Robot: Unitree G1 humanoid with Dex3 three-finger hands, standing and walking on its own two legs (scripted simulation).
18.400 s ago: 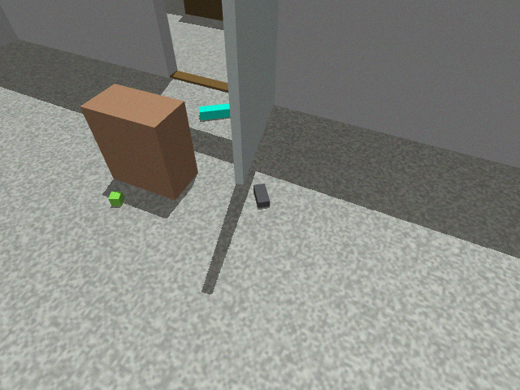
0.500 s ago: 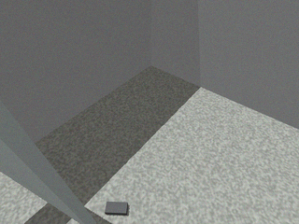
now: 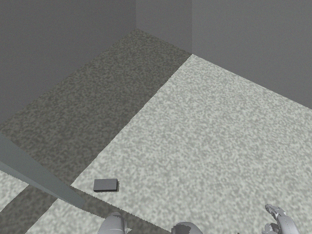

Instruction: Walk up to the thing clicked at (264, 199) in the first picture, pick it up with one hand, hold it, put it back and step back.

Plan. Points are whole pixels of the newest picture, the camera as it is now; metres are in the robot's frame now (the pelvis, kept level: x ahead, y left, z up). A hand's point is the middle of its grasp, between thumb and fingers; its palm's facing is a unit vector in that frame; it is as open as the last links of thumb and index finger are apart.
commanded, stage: walk up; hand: left
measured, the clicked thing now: (105, 185) +0.41 +0.28 -0.72
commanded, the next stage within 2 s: none
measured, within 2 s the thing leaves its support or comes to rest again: neither
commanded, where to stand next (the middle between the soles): +0.02 -0.02 m, yaw +3 degrees
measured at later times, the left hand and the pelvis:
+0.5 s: hand out of the picture +0.00 +0.26 -0.09, palm faces +0.10 -0.88 -0.46, open 7.4 cm; pelvis -0.01 -0.03 +0.03, yaw +5 degrees
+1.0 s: hand out of the picture +0.03 +0.28 -0.15, palm faces +0.02 -0.93 -0.36, open 7.3 cm; pelvis -0.01 +0.00 +0.01, yaw +2 degrees
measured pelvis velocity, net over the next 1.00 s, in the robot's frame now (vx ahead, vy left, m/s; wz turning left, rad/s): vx -0.01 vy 0.00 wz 0.03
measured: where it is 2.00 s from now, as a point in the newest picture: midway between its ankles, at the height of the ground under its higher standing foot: outside the picture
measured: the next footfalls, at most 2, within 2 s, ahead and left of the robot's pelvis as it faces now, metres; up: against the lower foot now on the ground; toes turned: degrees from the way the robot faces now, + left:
right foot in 0.06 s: +0.01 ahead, -0.16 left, +0.00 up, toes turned +2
left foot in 0.60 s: +0.12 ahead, +0.14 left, +0.00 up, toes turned +5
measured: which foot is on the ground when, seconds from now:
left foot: down 0.00-0.08, up 0.10-0.58, down 0.60-1.00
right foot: up 0.00-0.04, down 0.06-0.62, up 0.64-1.00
